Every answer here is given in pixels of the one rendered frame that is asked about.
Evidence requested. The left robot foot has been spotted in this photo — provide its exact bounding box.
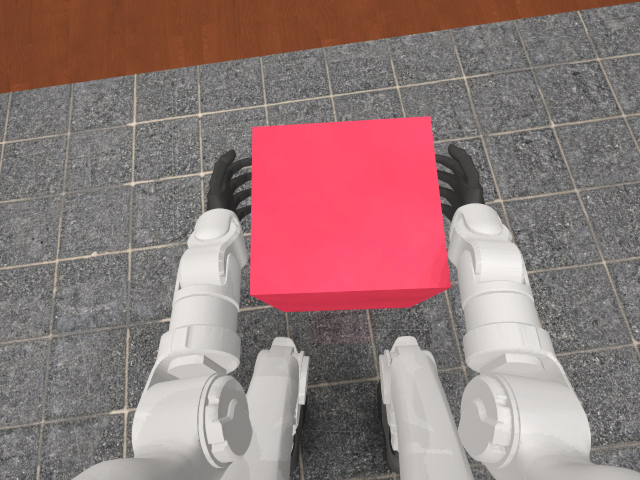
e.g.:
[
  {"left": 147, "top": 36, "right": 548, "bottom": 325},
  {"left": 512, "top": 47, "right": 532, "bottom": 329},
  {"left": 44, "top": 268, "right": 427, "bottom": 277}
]
[{"left": 290, "top": 394, "right": 307, "bottom": 474}]

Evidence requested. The left robot forearm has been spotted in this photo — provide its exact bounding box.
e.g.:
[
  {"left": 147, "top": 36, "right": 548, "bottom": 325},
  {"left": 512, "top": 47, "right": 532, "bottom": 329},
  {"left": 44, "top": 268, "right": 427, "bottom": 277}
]
[{"left": 132, "top": 208, "right": 248, "bottom": 451}]

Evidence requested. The right robot forearm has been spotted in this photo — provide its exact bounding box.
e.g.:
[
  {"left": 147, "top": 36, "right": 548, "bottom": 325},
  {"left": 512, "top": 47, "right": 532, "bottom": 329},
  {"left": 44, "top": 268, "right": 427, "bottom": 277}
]
[{"left": 447, "top": 203, "right": 591, "bottom": 453}]

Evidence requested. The carton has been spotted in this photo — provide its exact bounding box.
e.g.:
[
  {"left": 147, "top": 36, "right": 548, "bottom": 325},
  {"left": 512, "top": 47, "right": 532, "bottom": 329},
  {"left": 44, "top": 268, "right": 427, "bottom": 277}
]
[{"left": 250, "top": 116, "right": 451, "bottom": 312}]

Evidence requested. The robot right upper arm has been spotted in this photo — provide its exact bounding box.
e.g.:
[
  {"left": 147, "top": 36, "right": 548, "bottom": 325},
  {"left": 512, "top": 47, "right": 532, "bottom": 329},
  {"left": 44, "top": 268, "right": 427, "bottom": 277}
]
[{"left": 458, "top": 371, "right": 640, "bottom": 480}]

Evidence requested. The robot right hand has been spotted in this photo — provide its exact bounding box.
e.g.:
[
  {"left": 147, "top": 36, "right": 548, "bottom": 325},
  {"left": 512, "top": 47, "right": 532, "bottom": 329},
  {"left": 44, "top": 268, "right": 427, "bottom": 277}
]
[{"left": 435, "top": 144, "right": 485, "bottom": 222}]

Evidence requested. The robot left upper arm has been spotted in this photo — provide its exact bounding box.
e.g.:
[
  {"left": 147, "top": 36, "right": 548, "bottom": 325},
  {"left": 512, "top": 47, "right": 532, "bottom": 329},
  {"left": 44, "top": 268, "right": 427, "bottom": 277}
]
[{"left": 72, "top": 372, "right": 253, "bottom": 480}]

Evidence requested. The robot left hand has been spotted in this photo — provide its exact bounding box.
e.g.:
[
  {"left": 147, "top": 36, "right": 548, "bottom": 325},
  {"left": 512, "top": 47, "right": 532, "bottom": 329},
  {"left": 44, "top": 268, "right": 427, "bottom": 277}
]
[{"left": 206, "top": 149, "right": 252, "bottom": 221}]

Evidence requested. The right robot shin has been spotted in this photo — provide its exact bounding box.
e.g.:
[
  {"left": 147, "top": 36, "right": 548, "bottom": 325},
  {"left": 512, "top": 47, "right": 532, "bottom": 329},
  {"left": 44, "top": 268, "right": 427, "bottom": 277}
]
[{"left": 386, "top": 336, "right": 438, "bottom": 451}]

